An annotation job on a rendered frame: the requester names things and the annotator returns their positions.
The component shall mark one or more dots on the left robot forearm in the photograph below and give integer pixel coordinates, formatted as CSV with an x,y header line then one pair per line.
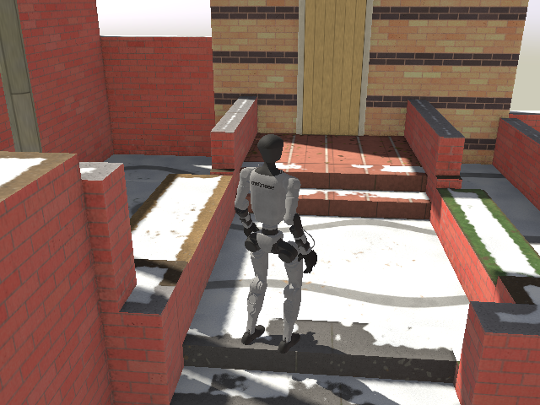
x,y
245,217

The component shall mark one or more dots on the robot left foot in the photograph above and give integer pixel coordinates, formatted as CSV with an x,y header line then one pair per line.
x,y
248,338

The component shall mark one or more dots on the right robot upper arm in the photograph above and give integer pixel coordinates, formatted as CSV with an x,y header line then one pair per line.
x,y
292,186

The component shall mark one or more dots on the left robot hand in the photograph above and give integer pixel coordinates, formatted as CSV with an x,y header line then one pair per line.
x,y
249,230

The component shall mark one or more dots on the left robot upper arm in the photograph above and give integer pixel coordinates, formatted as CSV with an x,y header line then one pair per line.
x,y
243,188

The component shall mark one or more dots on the right robot hand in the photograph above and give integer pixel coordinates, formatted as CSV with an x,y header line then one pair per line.
x,y
310,260

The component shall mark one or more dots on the robot left thigh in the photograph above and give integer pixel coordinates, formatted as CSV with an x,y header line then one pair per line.
x,y
259,259

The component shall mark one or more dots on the right robot forearm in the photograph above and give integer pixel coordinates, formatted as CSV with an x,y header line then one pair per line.
x,y
299,235

